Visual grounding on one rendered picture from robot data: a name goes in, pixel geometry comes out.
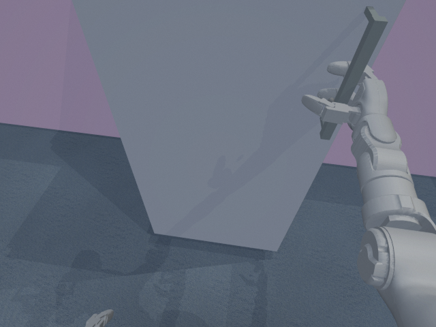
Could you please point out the robot left hand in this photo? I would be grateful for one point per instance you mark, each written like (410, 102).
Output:
(100, 320)

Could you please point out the robot right hand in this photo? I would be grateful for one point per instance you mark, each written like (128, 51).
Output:
(371, 98)

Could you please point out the right robot forearm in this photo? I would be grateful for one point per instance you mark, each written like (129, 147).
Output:
(385, 181)

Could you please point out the fridge door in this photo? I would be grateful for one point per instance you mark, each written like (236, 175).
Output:
(206, 96)

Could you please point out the handle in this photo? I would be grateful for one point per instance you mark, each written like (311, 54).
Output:
(365, 49)

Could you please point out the right robot upper arm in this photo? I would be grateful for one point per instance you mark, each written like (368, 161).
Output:
(401, 265)

